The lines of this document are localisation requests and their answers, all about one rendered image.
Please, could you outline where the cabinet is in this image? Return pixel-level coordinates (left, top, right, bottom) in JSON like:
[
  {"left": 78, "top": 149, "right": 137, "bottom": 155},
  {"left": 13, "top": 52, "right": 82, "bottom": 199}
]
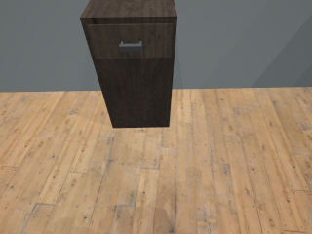
[{"left": 80, "top": 0, "right": 177, "bottom": 129}]

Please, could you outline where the handle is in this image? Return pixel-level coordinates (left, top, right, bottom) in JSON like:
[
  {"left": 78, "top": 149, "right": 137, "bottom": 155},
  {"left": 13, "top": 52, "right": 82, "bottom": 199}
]
[{"left": 119, "top": 41, "right": 142, "bottom": 52}]

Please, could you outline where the drawer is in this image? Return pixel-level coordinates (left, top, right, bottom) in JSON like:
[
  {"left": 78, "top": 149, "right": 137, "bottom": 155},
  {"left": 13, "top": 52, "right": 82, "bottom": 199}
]
[{"left": 87, "top": 23, "right": 172, "bottom": 58}]

